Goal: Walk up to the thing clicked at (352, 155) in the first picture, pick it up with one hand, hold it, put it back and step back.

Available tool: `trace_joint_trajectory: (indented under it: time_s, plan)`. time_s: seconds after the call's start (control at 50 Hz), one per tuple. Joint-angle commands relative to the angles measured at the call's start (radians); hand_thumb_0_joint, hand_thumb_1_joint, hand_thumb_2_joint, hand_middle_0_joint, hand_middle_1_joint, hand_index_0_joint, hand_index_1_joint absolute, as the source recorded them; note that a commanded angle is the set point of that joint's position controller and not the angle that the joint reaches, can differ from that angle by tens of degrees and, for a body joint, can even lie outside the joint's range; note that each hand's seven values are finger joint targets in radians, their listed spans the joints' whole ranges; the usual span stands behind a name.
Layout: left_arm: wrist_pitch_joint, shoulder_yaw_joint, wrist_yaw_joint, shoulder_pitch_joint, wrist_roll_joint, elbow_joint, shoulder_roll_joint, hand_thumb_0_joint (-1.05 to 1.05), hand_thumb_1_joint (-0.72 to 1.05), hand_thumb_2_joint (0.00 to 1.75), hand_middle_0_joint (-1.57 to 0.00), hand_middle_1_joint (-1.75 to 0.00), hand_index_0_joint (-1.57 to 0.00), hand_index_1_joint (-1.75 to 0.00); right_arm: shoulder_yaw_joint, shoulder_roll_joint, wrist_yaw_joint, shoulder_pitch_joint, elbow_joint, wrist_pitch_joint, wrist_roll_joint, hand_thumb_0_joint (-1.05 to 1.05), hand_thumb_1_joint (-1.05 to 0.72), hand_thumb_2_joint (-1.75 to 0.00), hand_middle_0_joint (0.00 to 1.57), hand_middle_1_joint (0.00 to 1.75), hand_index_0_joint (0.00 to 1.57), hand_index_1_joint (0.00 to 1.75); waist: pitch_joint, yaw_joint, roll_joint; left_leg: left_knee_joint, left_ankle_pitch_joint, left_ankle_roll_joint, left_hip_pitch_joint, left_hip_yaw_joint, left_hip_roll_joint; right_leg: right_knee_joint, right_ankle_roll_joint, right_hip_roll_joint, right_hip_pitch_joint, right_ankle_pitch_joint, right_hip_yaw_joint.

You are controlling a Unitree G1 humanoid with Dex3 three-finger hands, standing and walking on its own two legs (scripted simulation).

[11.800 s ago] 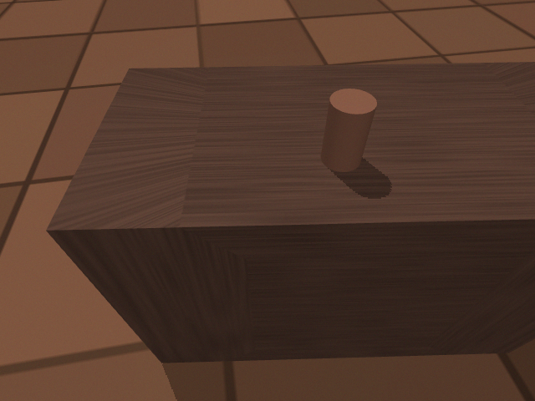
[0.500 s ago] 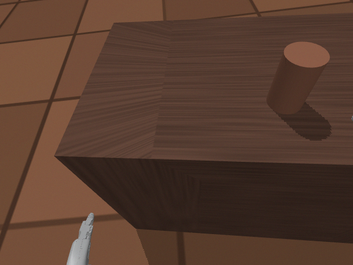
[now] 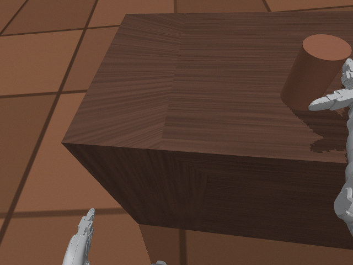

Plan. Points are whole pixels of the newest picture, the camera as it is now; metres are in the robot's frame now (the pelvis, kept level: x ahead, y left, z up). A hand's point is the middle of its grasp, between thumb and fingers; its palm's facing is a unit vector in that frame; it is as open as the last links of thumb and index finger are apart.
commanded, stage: close in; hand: right
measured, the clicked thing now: (310, 75) +0.52 -0.22 +0.14
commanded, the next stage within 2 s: rest palm in 0.08 s
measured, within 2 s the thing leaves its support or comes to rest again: leaves its support in 1.44 s
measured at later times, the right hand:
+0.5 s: hand (314, 78) +0.50 -0.22 +0.14, palm faces +0.20 +0.98 +0.03, open 17.4 cm
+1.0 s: hand (315, 71) +0.51 -0.22 +0.15, palm faces +0.19 +0.98 +0.04, open 12.0 cm
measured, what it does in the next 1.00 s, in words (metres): stands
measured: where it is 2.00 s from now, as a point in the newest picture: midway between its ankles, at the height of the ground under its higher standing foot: outside the picture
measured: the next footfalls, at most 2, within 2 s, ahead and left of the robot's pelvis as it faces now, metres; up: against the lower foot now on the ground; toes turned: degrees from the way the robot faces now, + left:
none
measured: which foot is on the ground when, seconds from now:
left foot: down 0.00-1.00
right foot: down 0.00-1.00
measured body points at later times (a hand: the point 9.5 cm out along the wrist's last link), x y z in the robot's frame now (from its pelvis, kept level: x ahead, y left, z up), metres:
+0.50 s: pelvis +0.00 +0.00 +0.00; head +0.07 -0.01 +0.45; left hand +0.14 +0.26 -0.04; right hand +0.48 -0.27 +0.14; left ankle +0.00 +0.15 -0.70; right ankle +0.01 -0.12 -0.70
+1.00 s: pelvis +0.00 +0.00 +0.00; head +0.08 -0.01 +0.44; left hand +0.15 +0.26 -0.04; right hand +0.50 -0.27 +0.15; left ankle +0.00 +0.15 -0.70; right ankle +0.01 -0.12 -0.70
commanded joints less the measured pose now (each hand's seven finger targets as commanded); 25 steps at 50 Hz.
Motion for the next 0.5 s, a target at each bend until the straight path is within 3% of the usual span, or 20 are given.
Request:
trace_joint_trajectory:
  time_s: [0.0, 0.02, 0.04, 0.06, 0.08, 0.1, 0.12, 0.14, 0.16, 0.2, 0.22, 0.28, 0.32, 0.34, 0.36, 0.38, 0.4, 0.44, 0.46, 0.48]
  plan:
    - [-0.042, 0.065, 0.007, 0.016, -0.013, -0.143, 0.116, 0.0, -0.53, 0.03, -0.05, -0.06, -0.06, -0.05, 0.036, -0.187, -0.003, -0.463, -0.227, -0.059, 0.017, 0.0, 0.56, -0.05, 0.03, 0.05, 0.03, 0.05, -0.37, 0.003, -0.14, -0.065, 0.299, 0.039, 0.076, 0.046, -0.023, -0.089, -0.012, 0.018, 0.318, 0.341, 0.003]
    - [-0.046, 0.081, 0.01, -0.014, -0.014, -0.188, 0.138, 0.0, -0.53, 0.03, -0.06, -0.06, -0.06, -0.05, 0.034, -0.204, -0.008, -0.503, -0.256, -0.059, 0.013, 0.0, 0.56, -0.05, 0.03, 0.05, 0.03, 0.05, -0.436, 0.006, -0.118, -0.06, 0.315, 0.037, 0.091, 0.044, -0.023, -0.079, -0.016, 0.018, 0.343, 0.355, 0.005]
    - [-0.046, 0.106, 0.017, -0.034, -0.012, -0.228, 0.178, 0.0, -0.53, 0.03, -0.05, -0.06, -0.06, -0.05, -0.004, -0.267, -0.018, -0.523, -0.286, -0.059, 0.009, 0.0, 0.57, -0.05, 0.03, 0.05, 0.03, 0.05, -0.476, 0.004, -0.108, -0.058, 0.324, 0.035, 0.106, 0.045, -0.022, -0.074, -0.016, 0.019, 0.354, 0.36, 0.006]
    - [-0.039, 0.089, 0.013, 0.013, -0.013, -0.185, 0.151, 0.0, -0.54, 0.04, -0.05, -0.06, -0.06, -0.05, 0.022, -0.236, -0.019, -0.521, -0.288, -0.052, 0.012, 0.0, 0.57, -0.05, 0.03, 0.05, 0.03, 0.05, -0.468, -0.007, -0.143, -0.053, 0.327, 0.037, 0.119, 0.045, -0.021, -0.081, -0.014, 0.023, 0.355, 0.361, 0.003]
    - [-0.036, 0.108, 0.015, 0.002, -0.014, -0.214, 0.179, 0.0, -0.53, 0.03, -0.05, -0.06, -0.06, -0.05, 0.003, -0.244, -0.028, -0.514, -0.265, -0.047, 0.015, 0.0, 0.55, -0.04, 0.03, 0.05, 0.03, 0.05, -0.431, 0.001, -0.113, -0.061, 0.3, 0.039, 0.109, 0.052, -0.023, -0.09, -0.013, 0.022, 0.335, 0.332, 0.007]
    - [-0.032, 0.083, 0.011, 0.018, -0.016, -0.187, 0.143, 0.0, -0.53, 0.03, -0.05, -0.06, -0.06, -0.05, 0.036, -0.196, -0.029, -0.492, -0.265, -0.041, 0.012, 0.0, 0.56, -0.05, 0.03, 0.05, 0.03, 0.05, -0.448, -0.011, -0.139, -0.056, 0.309, 0.039, 0.105, 0.05, -0.023, -0.09, -0.01, 0.022, 0.359, 0.355, 0.006]
    - [-0.031, 0.08, 0.01, 0.022, -0.016, -0.184, 0.142, 0.0, -0.53, 0.04, -0.05, -0.06, -0.06, -0.05, 0.035, -0.188, -0.037, -0.475, -0.214, -0.035, 0.008, 0.0, 0.56, -0.05, 0.03, 0.05, 0.03, 0.05, -0.395, -0.006, -0.11, -0.067, 0.286, 0.038, 0.089, 0.05, -0.024, -0.093, -0.013, 0.023, 0.326, 0.327, 0.004]
    - [-0.029, 0.084, 0.01, 0.023, -0.015, -0.18, 0.14, 0.0, -0.53, 0.03, -0.05, -0.06, -0.06, -0.05, 0.035, -0.196, -0.045, -0.521, -0.259, -0.042, 0.008, 0.0, 0.55, -0.05, 0.03, 0.05, 0.03, 0.05, -0.413, -0.004, -0.129, -0.068, 0.282, 0.037, 0.095, 0.045, -0.022, -0.092, -0.015, 0.024, 0.331, 0.309, 0.001]
    - [-0.035, 0.129, 0.018, -0.026, -0.017, -0.249, 0.192, 0.0, -0.53, 0.04, -0.05, -0.06, -0.06, -0.05, 0.01, -0.237, -0.058, -0.545, -0.31, -0.048, 0.008, 0.0, 0.56, -0.05, 0.03, 0.05, 0.02, 0.05, -0.469, -0.002, -0.108, -0.067, 0.294, 0.035, 0.122, 0.044, -0.019, -0.091, -0.017, 0.024, 0.347, 0.31, 0.001]
    - [-0.027, 0.101, 0.013, 0.029, -0.013, -0.186, 0.156, 0.0, -0.61, 0.09, -0.05, -0.04, -0.04, -0.06, 0.014, -0.216, -0.069, -0.499, -0.26, -0.042, 0.004, 0.0, 0.51, -0.1, 0.02, 0.06, 0.02, 0.06, -0.402, -0.015, -0.105, -0.076, 0.289, 0.034, 0.131, 0.043, -0.018, -0.097, -0.018, 0.03, 0.309, 0.294, -0.007]
    - [-0.028, 0.075, 0.008, 0.008, -0.017, -0.218, 0.133, 0.0, -0.6, 0.09, -0.05, -0.04, -0.04, -0.06, 0.039, -0.169, -0.07, -0.479, -0.266, -0.039, 0.006, 0.0, 0.54, -0.09, 0.02, 0.06, 0.03, 0.06, -0.419, -0.025, -0.084, -0.073, 0.299, 0.031, 0.152, 0.039, -0.017, -0.095, -0.021, 0.032, 0.299, 0.293, -0.009]
    - [-0.025, 0.099, 0.01, -0.01, -0.022, -0.28, 0.16, 0.0, -0.6, 0.09, -0.05, -0.04, -0.03, -0.06, 0.007, -0.21, -0.084, -0.468, -0.305, -0.043, 0.007, 0.0, 0.54, -0.08, 0.03, 0.06, 0.03, 0.06, -0.477, -0.033, -0.075, -0.068, 0.339, 0.029, 0.206, 0.038, -0.015, -0.098, -0.02, 0.033, 0.314, 0.335, -0.013]
    - [-0.016, 0.097, 0.007, 0.044, -0.02, -0.229, 0.144, 0.0, -0.6, 0.09, -0.05, -0.04, -0.03, -0.06, 0.029, -0.171, -0.091, -0.46, -0.289, -0.039, 0.005, 0.0, 0.53, -0.06, 0.05, 0.05, 0.05, 0.05, -0.403, -0.023, -0.081, -0.077, 0.331, 0.029, 0.187, 0.039, -0.016, -0.106, -0.019, 0.035, 0.3, 0.321, -0.017]
    - [-0.015, 0.057, 0.001, 0.033, -0.023, -0.215, 0.1, 0.0, -0.6, 0.08, -0.05, -0.04, -0.03, -0.06, 0.057, -0.129, -0.091, -0.473, -0.297, -0.037, 0.005, 0.0, 0.54, -0.05, 0.05, 0.04, 0.05, 0.05, -0.382, -0.038, -0.097, -0.08, 0.308, 0.03, 0.171, 0.034, -0.015, -0.11, -0.02, 0.035, 0.295, 0.299, -0.02]
    - [-0.019, 0.072, 0.003, 0.023, -0.026, -0.235, 0.109, 0.0, -0.6, 0.08, -0.05, -0.04, -0.03, -0.06, 0.051, -0.129, -0.093, -0.459, -0.303, -0.037, 0.009, 0.0, 0.53, -0.04, 0.06, 0.05, 0.06, 0.05, -0.408, -0.03, -0.086, -0.075, 0.324, 0.03, 0.168, 0.037, -0.017, -0.107, -0.017, 0.031, 0.325, 0.327, -0.015]
    - [-0.017, 0.142, 0.012, 0.049, -0.023, -0.231, 0.175, 0.0, -0.6, 0.08, -0.05, -0.04, -0.03, -0.06, 0.011, -0.181, -0.102, -0.446, -0.289, -0.037, 0.007, 0.0, 0.55, -0.04, 0.07, 0.05, 0.06, 0.05, -0.409, -0.013, -0.081, -0.079, 0.328, 0.031, 0.158, 0.039, -0.017, -0.105, -0.018, 0.029, 0.332, 0.331, -0.014]
    - [-0.014, 0.139, 0.013, 0.044, -0.02, -0.227, 0.188, 0.0, -0.61, 0.09, -0.05, -0.04, -0.03, -0.06, -0.002, -0.202, -0.106, -0.419, -0.28, -0.036, 0.004, 0.0, 0.55, -0.04, 0.08, 0.05, 0.08, 0.05, -0.395, -0.023, -0.078, -0.075, 0.336, 0.033, 0.159, 0.044, -0.017, -0.112, -0.014, 0.027, 0.332, 0.349, -0.01]
    - [-0.014, 0.084, 0.003, 0.038, -0.017, -0.228, 0.128, 0.0, -0.56, 0.06, -0.05, -0.05, -0.05, -0.06, 0.051, -0.135, -0.102, -0.468, -0.299, -0.045, -0.002, 0.0, 0.56, -0.03, 0.24, 0.13, 0.24, 0.14, -0.371, -0.018, -0.082, -0.075, 0.338, 0.032, 0.142, 0.039, -0.016, -0.104, -0.017, 0.026, 0.323, 0.352, -0.013]
    - [-0.017, 0.056, 0.002, 0.019, -0.019, -0.212, 0.092, 0.0, -0.56, 0.05, -0.05, -0.05, -0.05, -0.05, 0.045, -0.144, -0.098, -0.508, -0.296, -0.053, 0.0, 0.0, 0.56, -0.06, 0.32, 0.18, 0.32, 0.18, -0.354, -0.018, -0.078, -0.077, 0.323, 0.03, 0.144, 0.035, -0.014, -0.1, -0.02, 0.027, 0.299, 0.325, -0.014]
    - [-0.021, 0.071, 0.006, 0.029, -0.021, -0.218, 0.108, 0.0, -0.56, 0.06, -0.05, -0.05, -0.05, -0.05, 0.034, -0.156, -0.096, -0.511, -0.295, -0.059, 0.005, 0.0, 0.59, -0.05, 0.35, 0.19, 0.35, 0.2, -0.384, -0.005, -0.071, -0.071, 0.334, 0.03, 0.147, 0.036, -0.015, -0.094, -0.019, 0.026, 0.316, 0.336, -0.012]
